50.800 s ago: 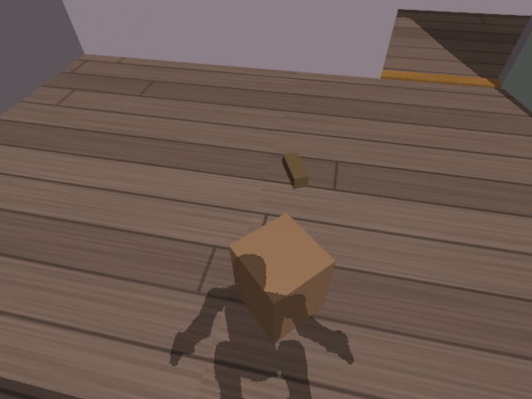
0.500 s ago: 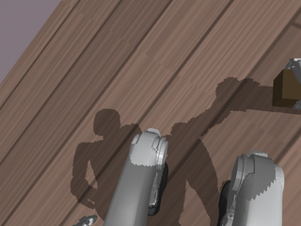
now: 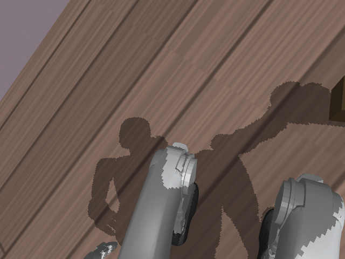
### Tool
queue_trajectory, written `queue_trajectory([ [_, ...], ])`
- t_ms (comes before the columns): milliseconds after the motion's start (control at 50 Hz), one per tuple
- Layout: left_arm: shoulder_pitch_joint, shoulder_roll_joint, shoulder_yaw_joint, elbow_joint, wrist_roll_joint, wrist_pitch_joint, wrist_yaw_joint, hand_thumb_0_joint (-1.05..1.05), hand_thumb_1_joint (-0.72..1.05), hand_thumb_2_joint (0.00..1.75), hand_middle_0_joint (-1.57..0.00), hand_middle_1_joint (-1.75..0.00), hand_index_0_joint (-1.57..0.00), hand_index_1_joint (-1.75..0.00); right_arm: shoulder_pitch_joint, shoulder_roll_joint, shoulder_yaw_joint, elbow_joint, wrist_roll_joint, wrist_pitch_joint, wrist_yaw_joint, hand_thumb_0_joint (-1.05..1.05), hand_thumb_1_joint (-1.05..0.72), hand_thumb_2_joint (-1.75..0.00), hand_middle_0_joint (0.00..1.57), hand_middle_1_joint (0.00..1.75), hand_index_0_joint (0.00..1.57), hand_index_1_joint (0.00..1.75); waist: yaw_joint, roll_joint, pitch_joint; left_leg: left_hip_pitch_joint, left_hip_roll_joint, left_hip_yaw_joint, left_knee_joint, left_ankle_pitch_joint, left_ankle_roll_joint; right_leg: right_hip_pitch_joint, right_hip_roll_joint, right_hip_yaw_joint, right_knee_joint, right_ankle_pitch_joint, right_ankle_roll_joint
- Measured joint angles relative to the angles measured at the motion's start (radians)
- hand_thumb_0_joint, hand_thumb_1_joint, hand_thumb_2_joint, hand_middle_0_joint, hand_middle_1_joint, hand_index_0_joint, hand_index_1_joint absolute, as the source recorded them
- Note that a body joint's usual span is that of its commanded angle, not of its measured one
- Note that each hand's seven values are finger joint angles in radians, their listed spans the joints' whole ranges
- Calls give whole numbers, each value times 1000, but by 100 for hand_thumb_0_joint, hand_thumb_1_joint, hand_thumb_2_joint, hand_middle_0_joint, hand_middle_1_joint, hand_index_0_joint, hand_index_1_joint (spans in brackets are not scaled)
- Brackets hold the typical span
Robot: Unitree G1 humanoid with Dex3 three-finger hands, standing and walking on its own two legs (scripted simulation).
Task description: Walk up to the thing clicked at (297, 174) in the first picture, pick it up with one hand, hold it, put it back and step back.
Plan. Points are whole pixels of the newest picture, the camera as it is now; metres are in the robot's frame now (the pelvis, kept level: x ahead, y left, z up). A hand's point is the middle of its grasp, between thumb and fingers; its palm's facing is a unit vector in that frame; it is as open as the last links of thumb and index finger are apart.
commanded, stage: lower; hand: right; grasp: from above
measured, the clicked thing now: out of the picture +0.49 -0.33 -0.23
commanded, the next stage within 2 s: rest in 0.12 s
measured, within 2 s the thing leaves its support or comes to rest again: rests again in 0.84 s
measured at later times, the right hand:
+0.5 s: hand out of the picture +0.50 -0.27 -0.23, palm faces -0.48 +0.06 -0.88, open 10.8 cm
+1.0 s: hand out of the picture +0.50 -0.27 -0.26, palm faces -0.46 +0.07 -0.88, open 10.8 cm
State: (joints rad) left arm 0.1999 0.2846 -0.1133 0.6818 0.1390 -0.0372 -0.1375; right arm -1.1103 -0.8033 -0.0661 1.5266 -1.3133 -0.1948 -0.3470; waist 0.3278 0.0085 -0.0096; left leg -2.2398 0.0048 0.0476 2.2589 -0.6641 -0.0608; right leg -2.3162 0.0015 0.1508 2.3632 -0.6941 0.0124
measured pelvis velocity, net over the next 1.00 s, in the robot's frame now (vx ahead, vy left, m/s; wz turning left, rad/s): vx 0.00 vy -0.01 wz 0.08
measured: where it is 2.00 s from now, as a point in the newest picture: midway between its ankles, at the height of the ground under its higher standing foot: (221, 239)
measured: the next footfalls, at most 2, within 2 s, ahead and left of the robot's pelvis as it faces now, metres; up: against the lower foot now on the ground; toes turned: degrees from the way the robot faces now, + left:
none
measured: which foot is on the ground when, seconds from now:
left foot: down 0.00-1.00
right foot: down 0.00-1.00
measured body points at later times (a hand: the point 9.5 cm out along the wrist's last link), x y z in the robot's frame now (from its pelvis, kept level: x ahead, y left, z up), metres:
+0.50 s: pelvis +0.00 +0.00 -0.03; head +0.28 -0.08 +0.32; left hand +0.02 +0.27 -0.10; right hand +0.52 -0.27 -0.18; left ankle +0.10 +0.14 -0.31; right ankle +0.07 -0.13 -0.31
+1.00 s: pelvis +0.00 -0.01 -0.03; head +0.29 -0.10 +0.30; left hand +0.02 +0.27 -0.09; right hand +0.52 -0.27 -0.21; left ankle +0.10 +0.14 -0.31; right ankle +0.07 -0.13 -0.31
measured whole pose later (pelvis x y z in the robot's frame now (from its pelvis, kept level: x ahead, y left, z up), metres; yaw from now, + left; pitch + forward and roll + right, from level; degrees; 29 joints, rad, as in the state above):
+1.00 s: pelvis +0.00 -0.01 -0.03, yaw +5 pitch +33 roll +13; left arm 0.16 0.33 -0.22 0.64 0.20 -0.11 -0.18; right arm -1.13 -0.96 -0.11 1.62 -1.35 -0.21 -0.48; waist 0.39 0.08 0.11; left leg -2.27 -0.02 0.10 2.34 -0.66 -0.07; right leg -2.37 0.00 0.23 2.50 -0.72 0.01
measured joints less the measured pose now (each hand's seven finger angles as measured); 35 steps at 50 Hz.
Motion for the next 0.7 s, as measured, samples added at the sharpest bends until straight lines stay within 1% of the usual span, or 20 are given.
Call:
queue_trajectory([
  [120, -7, 4, -9, -6, 11, -8, -7, 0, 92, 90, -20, -30, -20, -30, 2, -25, -20, 5, -20, -20, -22, 0, 11, -54, 64, 56, 67, 54, 12, 17, 27, -15, -3, 7, 29, 2, -2, -19, 3, 12, 35, 0, 3],
  [220, -10, 6, -14, -10, 19, -12, -9, 0, 92, 90, -20, -30, -20, -30, 4, -41, -30, 10, -34, -23, -52, 0, 11, -54, 64, 56, 67, 54, 21, 21, 34, -34, -6, 11, 48, 4, -2, -40, 4, 19, 59, 0, 3],
  [320, -14, 8, -23, -10, 24, -20, -12, 0, 91, 90, -20, -30, -20, -30, -6, -49, -31, 31, -33, -11, -73, 0, 10, -54, 63, 56, 67, 54, 26, 20, 42, -46, -10, 11, 58, 3, -3, -51, 2, 21, 72, -4, 2],
  [400, -22, 10, -40, -13, 26, -27, -16, 0, 91, 90, -20, -30, -20, -30, -16, -63, -32, 55, -26, -3, -77, 0, 10, -54, 63, 56, 66, 54, 32, 21, 53, -47, -15, 15, 64, 2, -9, -52, -2, 27, 84, -12, 1],
  [520, -27, 14, -62, -24, 30, -38, -17, 0, 90, 89, -20, -30, -20, -30, -22, -86, -39, 71, -18, -6, -78, 0, 9, -53, 62, 57, 66, 55, 41, 29, 74, -46, -18, 26, 71, -1, -8, -56, -2, 40, 101, -18, 2],
  [700, -28, 30, -80, -39, 44, -51, -24, 0, 90, 89, -20, -30, -20, -30, -13, -121, -52, 55, -35, -23, -88, 0, 9, -53, 62, 57, 66, 55, 49, 55, 111, -37, -20, 40, 78, -2, -5, -55, 1, 58, 120, -24, 4],
])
